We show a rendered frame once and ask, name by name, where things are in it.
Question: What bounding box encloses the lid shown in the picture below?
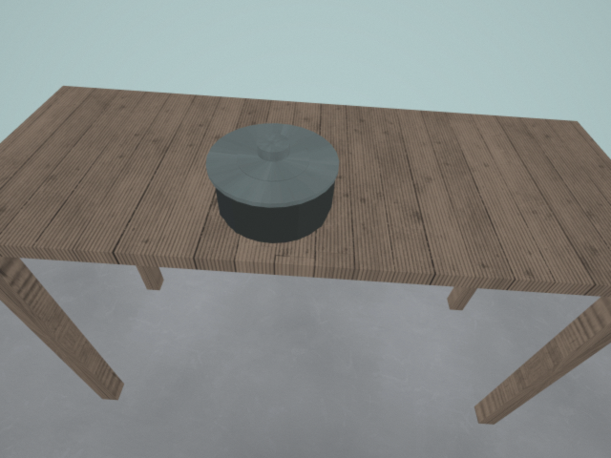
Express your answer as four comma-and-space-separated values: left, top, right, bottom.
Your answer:
206, 123, 339, 208

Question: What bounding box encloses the table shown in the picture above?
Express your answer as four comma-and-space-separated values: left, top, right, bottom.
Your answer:
0, 86, 611, 425

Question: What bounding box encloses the knob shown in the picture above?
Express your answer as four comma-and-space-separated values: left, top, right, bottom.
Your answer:
257, 134, 290, 162

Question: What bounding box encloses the pot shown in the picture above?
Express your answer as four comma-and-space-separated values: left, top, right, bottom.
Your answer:
216, 181, 335, 243

